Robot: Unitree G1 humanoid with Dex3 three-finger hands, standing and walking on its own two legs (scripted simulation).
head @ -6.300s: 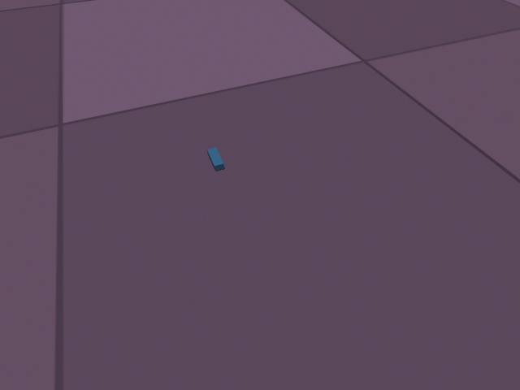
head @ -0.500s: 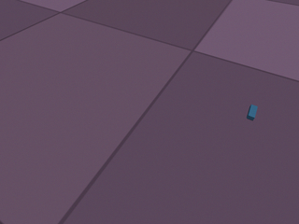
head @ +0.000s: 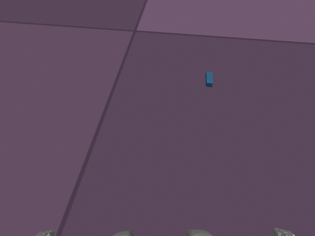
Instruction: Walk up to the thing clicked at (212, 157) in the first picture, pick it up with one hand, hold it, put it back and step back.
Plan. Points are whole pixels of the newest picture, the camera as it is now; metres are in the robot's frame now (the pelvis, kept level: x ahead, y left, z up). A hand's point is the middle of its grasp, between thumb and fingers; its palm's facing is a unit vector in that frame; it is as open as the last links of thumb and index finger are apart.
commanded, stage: walk up
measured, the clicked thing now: (209, 78) +1.37 -0.47 -0.74
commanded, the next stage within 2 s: stand in 1.26 s
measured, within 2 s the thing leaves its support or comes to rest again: neither
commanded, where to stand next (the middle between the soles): +0.06 -0.01 m, yaw -19 degrees
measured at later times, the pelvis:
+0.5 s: pelvis +0.00 +0.01 +0.00, yaw -13 degrees
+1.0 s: pelvis -0.01 +0.00 +0.01, yaw -18 degrees
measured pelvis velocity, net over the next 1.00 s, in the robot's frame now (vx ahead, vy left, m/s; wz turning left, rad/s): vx -0.01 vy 0.00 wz -0.31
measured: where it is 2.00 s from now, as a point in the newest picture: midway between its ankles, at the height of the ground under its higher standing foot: outside the picture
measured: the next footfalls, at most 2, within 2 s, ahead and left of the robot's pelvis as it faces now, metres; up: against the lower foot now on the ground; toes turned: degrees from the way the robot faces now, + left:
left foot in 0.30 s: +0.09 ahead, +0.12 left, +0.00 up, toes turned -16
right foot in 0.58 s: +0.02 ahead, -0.13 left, +0.00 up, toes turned -13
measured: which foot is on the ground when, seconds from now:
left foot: down 0.00-0.00, up 0.02-0.28, down 0.30-1.00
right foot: down 0.00-0.32, up 0.34-0.56, down 0.58-1.00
